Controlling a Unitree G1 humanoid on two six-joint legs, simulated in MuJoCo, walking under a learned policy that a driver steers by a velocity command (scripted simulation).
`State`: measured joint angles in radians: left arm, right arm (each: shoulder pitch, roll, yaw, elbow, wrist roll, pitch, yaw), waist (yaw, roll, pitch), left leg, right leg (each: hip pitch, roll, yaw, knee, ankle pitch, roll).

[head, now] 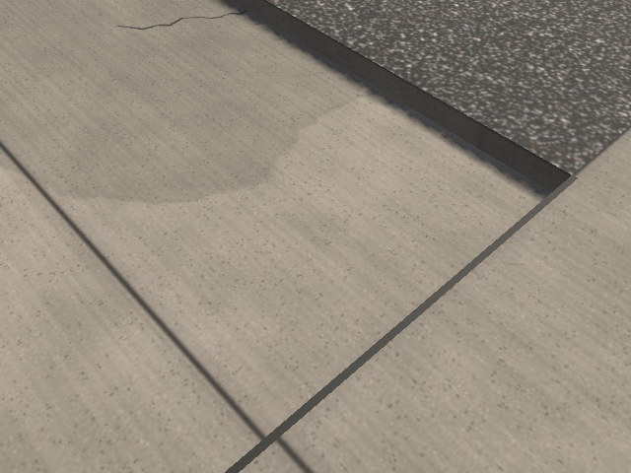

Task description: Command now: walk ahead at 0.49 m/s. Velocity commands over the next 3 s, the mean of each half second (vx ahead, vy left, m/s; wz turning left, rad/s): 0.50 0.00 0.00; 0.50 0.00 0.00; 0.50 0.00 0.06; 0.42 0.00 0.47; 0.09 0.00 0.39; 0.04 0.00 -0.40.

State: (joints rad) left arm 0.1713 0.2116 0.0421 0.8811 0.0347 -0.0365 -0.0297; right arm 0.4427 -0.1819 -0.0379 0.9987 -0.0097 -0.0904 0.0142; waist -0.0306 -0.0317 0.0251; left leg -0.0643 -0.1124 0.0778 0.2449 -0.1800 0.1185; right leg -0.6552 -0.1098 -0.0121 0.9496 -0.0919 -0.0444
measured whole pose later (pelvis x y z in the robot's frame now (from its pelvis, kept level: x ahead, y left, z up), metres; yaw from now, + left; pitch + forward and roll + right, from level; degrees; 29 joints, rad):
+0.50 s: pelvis +0.28 -0.06 +0.00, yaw +1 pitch -1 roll -1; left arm 0.36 0.20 0.05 1.02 0.01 -0.09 0.00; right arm 0.25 -0.23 -0.05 0.94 -0.03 -0.05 0.02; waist 0.00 0.03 0.04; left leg -0.54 0.07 -0.01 1.07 -0.23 0.06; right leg -0.14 0.08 -0.10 0.32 -0.17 -0.11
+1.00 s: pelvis +0.53 -0.01 +0.00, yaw +1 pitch -1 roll +0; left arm 0.23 0.23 0.06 0.96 0.03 -0.04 -0.01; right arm 0.35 -0.22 -0.05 1.01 -0.01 -0.10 0.01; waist -0.01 -0.02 0.04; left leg -0.13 -0.07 0.09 0.35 -0.21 0.10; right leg -0.51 -0.06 0.01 1.08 -0.27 -0.06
